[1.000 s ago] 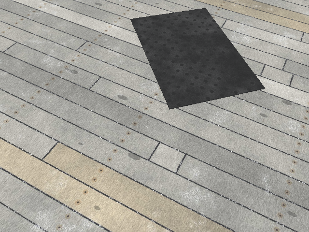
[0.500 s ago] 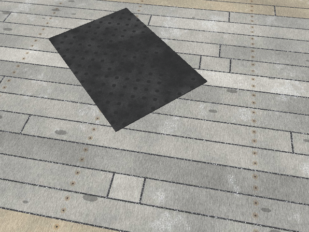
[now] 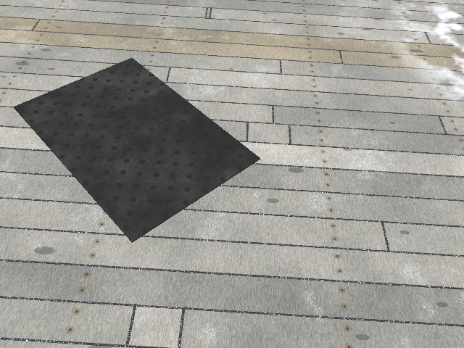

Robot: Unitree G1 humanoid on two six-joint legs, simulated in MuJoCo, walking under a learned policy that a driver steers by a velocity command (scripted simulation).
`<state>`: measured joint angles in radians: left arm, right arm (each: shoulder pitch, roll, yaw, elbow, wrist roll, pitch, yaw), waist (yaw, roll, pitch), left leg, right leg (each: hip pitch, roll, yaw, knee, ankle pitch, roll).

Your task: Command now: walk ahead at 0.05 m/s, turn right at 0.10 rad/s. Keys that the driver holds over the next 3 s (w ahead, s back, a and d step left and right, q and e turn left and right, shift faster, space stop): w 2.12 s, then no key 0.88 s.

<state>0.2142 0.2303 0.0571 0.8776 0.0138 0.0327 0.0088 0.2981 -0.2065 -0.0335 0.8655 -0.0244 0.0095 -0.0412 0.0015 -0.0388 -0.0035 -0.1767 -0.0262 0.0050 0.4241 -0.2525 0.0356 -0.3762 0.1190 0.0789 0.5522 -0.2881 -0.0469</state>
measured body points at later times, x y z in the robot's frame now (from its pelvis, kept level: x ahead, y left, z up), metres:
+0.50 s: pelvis +0.11 -0.04 +0.00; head +0.12 -0.06 +0.45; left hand +0.16 +0.22 -0.13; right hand +0.15 -0.30 -0.14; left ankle +0.09 +0.09 -0.68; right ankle +0.07 -0.12 -0.74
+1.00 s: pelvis +0.38 +0.00 +0.00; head +0.40 +0.01 +0.45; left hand +0.43 +0.25 -0.15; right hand +0.43 -0.26 -0.14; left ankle +0.41 +0.06 -0.74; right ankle +0.33 -0.13 -0.66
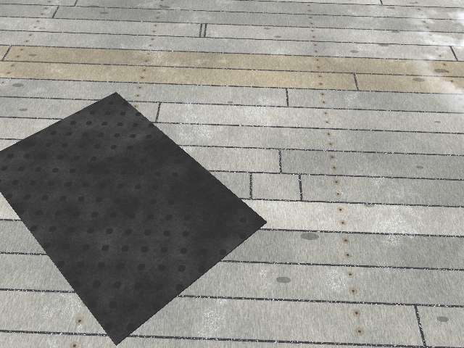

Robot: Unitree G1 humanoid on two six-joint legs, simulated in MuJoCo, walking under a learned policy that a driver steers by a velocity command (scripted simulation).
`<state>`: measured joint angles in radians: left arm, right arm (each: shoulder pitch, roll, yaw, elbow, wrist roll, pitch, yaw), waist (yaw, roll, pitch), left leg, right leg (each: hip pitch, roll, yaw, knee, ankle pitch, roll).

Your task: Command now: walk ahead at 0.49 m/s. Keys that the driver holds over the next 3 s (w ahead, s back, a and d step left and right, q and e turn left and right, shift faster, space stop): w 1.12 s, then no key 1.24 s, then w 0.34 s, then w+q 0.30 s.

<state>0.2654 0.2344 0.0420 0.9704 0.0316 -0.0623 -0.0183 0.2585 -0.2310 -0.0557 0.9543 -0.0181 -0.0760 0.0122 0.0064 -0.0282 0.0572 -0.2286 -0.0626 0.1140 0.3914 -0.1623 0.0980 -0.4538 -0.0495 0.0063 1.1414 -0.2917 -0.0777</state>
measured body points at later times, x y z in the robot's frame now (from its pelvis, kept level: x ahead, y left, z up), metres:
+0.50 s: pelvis +0.28 -0.06 +0.00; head +0.31 -0.07 +0.44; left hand +0.38 +0.20 -0.13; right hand +0.29 -0.31 -0.15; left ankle +0.17 +0.07 -0.65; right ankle +0.34 -0.12 -0.74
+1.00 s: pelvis +0.56 -0.01 -0.01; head +0.59 +0.00 +0.43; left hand +0.51 +0.23 -0.17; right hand +0.72 -0.25 -0.13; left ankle +0.64 +0.06 -0.74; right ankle +0.38 -0.12 -0.66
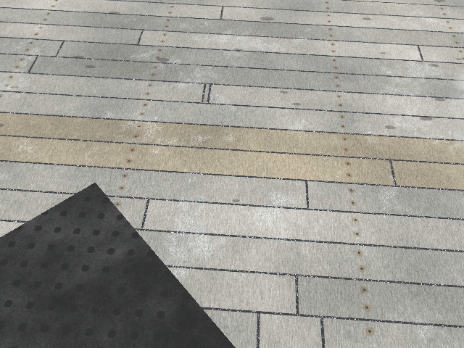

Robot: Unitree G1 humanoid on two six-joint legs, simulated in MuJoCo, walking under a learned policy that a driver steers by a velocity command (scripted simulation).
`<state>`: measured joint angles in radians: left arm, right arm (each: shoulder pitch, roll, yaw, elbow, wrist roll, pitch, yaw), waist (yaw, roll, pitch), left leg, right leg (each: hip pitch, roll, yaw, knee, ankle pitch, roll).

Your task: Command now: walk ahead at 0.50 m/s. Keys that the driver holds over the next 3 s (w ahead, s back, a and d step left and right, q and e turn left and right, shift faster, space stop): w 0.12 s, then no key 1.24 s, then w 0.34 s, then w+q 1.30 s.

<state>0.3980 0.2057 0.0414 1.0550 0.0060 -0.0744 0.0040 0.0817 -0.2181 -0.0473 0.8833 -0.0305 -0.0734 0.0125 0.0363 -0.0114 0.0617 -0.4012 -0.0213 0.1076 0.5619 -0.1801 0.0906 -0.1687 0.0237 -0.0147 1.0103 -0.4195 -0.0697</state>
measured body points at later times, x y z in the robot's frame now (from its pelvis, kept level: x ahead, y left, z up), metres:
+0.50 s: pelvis +0.21 -0.02 +0.00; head +0.24 -0.03 +0.45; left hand +0.32 +0.21 -0.13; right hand +0.19 -0.24 -0.16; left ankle +0.10 +0.08 -0.68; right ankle +0.30 -0.09 -0.73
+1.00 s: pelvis +0.25 +0.00 +0.02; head +0.24 +0.01 +0.47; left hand +0.25 +0.23 -0.14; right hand +0.23 -0.22 -0.14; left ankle +0.23 +0.11 -0.73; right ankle +0.30 -0.09 -0.73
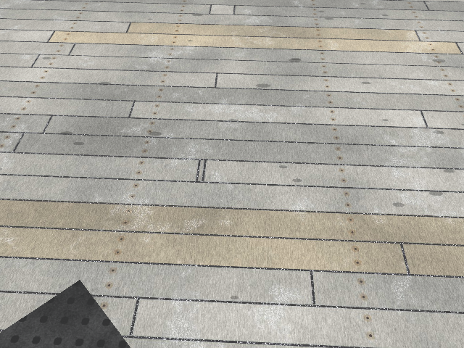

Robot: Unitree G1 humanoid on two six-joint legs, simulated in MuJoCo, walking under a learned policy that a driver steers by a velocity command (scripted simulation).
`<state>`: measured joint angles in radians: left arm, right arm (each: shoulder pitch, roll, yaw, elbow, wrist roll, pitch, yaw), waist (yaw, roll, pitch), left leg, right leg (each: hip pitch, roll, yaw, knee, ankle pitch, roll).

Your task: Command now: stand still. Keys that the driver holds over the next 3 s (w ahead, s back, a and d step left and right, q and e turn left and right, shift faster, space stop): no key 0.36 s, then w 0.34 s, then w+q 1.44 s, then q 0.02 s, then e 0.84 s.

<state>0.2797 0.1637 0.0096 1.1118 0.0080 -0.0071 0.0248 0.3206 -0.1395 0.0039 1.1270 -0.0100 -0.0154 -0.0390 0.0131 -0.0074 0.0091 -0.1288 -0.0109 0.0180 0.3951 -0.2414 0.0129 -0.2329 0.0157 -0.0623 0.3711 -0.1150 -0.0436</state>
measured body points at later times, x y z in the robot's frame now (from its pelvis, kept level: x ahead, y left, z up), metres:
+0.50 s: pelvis +0.04 +0.01 +0.00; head +0.03 +0.01 +0.45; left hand +0.01 +0.23 -0.17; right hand -0.01 -0.21 -0.17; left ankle -0.02 +0.11 -0.74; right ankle +0.05 -0.09 -0.74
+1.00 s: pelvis +0.24 -0.04 -0.01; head +0.26 -0.04 +0.44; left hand +0.13 +0.17 -0.15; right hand +0.38 -0.25 -0.15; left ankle +0.36 +0.09 -0.69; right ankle +0.12 -0.11 -0.74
